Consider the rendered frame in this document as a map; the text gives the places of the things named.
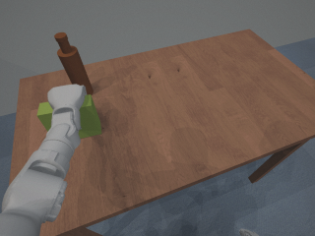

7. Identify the table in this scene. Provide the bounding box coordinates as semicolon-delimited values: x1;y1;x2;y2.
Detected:
9;29;315;236

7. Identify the left robot hand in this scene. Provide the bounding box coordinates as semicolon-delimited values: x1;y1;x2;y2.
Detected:
47;84;87;130

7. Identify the left robot upper arm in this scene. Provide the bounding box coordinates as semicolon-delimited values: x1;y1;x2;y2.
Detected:
0;169;68;236

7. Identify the sponge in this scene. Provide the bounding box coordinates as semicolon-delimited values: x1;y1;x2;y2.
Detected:
36;94;102;139

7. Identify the robot left forearm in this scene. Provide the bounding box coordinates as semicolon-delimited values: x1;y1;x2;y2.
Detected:
1;104;81;212

